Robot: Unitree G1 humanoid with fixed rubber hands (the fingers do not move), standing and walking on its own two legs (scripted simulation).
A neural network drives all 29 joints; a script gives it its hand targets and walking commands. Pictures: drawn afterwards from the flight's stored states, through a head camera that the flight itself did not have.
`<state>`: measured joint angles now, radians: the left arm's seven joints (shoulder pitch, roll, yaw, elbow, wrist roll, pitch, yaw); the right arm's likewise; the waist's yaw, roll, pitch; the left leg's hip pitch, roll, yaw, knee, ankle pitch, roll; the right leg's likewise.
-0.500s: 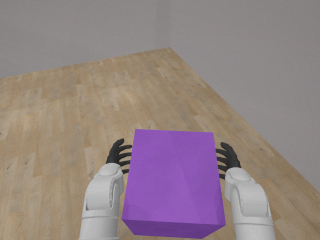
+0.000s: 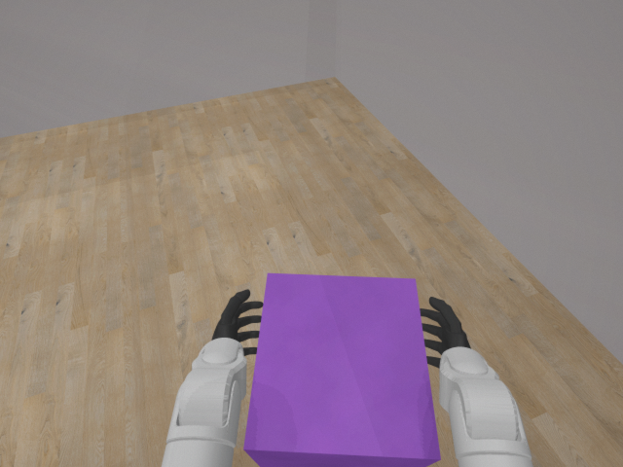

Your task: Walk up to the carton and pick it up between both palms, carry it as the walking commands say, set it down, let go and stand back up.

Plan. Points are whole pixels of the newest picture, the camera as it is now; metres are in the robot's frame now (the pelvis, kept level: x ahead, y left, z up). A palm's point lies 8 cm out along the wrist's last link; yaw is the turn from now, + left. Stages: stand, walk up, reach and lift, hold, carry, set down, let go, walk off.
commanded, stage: hold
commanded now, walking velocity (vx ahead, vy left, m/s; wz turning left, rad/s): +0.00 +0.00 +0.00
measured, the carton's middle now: (335, 383) +0.27 -0.02 -0.07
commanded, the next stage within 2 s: set down in 0.16 s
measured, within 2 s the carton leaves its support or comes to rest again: neither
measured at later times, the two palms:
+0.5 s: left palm (227, 349) +0.27 +0.12 +0.04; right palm (454, 341) +0.27 -0.16 +0.04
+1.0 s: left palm (247, 362) +0.30 +0.12 -0.06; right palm (435, 363) +0.29 -0.16 -0.06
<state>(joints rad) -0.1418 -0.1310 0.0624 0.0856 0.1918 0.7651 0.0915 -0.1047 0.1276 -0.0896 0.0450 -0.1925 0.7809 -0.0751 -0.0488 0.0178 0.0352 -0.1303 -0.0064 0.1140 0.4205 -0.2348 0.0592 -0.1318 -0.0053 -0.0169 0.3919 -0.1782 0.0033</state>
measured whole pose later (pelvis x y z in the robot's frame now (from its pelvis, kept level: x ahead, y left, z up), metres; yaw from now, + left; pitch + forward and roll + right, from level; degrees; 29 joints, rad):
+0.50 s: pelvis -0.04 -0.04 -0.01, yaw +5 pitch -10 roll -1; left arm -0.53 -0.16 0.45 0.64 0.42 0.61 -0.02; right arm -0.49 0.23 -0.47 0.57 -0.40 0.66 -0.07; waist -0.04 0.00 0.03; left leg -0.14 -0.03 -0.05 0.55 -0.24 0.04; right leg -0.10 0.05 0.01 0.51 -0.23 -0.02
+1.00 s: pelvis -0.04 -0.01 -0.03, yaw +3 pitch +11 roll +0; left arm -0.51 -0.24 0.40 0.58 0.39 0.27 0.07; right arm -0.45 0.21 -0.50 0.51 -0.39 0.29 -0.02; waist -0.03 -0.02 0.04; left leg -0.63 -0.06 0.02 0.70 -0.25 0.06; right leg -0.62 0.02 0.07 0.70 -0.26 0.02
